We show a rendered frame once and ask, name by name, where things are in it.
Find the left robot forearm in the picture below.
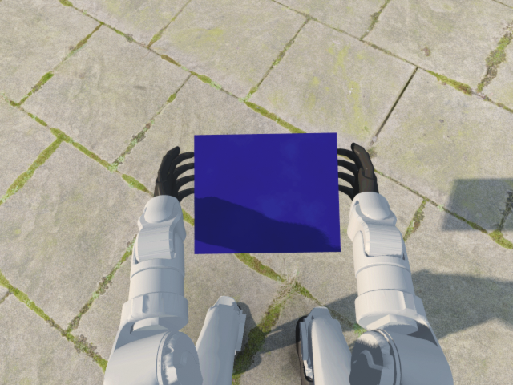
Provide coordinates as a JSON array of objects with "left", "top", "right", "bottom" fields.
[{"left": 103, "top": 195, "right": 188, "bottom": 385}]

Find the left robot upper arm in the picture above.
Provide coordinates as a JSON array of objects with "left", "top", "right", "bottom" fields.
[{"left": 104, "top": 330, "right": 203, "bottom": 385}]

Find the robot right shin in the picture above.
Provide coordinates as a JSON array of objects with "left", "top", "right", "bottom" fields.
[{"left": 304, "top": 306, "right": 341, "bottom": 376}]

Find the right robot forearm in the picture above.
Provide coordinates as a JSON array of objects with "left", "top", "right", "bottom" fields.
[{"left": 347, "top": 192, "right": 454, "bottom": 385}]

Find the left robot hand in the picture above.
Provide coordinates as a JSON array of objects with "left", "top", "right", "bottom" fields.
[{"left": 154, "top": 146, "right": 194, "bottom": 202}]

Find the carton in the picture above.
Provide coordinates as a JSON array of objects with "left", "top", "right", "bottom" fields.
[{"left": 194, "top": 132, "right": 341, "bottom": 254}]

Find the right robot upper arm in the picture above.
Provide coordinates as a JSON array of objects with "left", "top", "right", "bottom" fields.
[{"left": 349, "top": 329, "right": 453, "bottom": 385}]

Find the robot right foot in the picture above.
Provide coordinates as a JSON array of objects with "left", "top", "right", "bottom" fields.
[{"left": 296, "top": 316, "right": 313, "bottom": 385}]

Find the right robot hand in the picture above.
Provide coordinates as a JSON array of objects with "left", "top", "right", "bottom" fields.
[{"left": 337, "top": 143, "right": 379, "bottom": 200}]

